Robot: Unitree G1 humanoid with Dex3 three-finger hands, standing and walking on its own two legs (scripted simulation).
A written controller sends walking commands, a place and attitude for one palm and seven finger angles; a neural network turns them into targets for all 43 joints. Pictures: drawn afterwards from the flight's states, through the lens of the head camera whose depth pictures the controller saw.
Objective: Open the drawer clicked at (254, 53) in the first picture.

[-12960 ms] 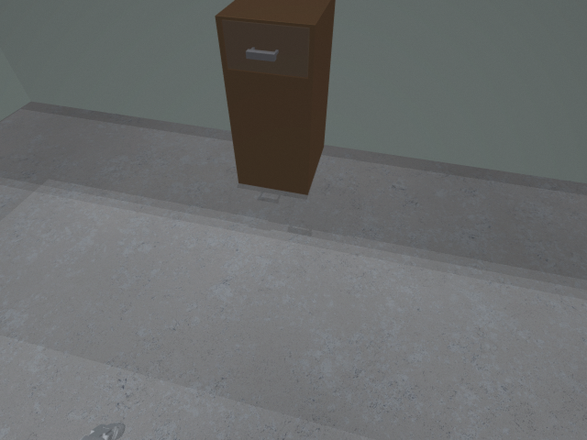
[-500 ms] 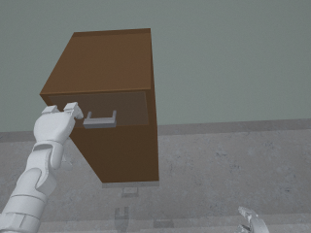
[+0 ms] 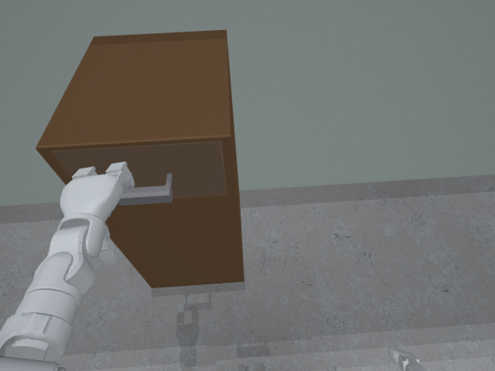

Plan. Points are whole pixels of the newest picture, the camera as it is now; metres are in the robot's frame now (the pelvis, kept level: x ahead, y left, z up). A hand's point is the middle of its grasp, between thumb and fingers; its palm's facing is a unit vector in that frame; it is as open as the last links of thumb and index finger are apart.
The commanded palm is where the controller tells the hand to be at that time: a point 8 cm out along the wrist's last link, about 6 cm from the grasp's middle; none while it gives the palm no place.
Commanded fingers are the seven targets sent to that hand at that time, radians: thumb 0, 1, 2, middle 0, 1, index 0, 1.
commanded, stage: move the hooked fingers above the handle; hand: left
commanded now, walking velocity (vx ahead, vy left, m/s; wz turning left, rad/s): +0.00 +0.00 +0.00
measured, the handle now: (146, 187) +0.47 +0.26 -0.04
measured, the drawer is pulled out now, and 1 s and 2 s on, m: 0.00 0.00 0.00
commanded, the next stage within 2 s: none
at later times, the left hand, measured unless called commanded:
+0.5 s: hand (148, 190) +0.43 +0.22 +0.01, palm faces -0.08 -0.06 -1.00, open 13.8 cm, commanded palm +0.42 +0.24 +0.08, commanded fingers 0.00 -0.50 0.30 -0.30 -1.20 -0.30 -1.20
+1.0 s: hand (151, 182) +0.43 +0.22 +0.03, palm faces -0.06 -0.02 -1.00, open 13.6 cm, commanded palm +0.42 +0.26 +0.07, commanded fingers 0.00 -0.50 0.30 -0.30 -1.20 -0.30 -1.20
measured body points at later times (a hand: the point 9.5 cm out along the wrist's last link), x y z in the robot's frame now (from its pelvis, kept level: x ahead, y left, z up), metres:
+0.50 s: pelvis -0.02 +0.02 -0.01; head +0.05 +0.03 +0.43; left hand +0.42 +0.23 +0.07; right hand +0.03 -0.25 -0.14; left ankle -0.02 +0.09 -0.72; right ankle -0.04 -0.10 -0.72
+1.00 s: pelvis -0.04 -0.01 -0.01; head +0.03 -0.01 +0.43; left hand +0.43 +0.21 +0.08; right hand -0.01 -0.28 -0.14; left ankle -0.02 +0.09 -0.72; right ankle -0.04 -0.10 -0.72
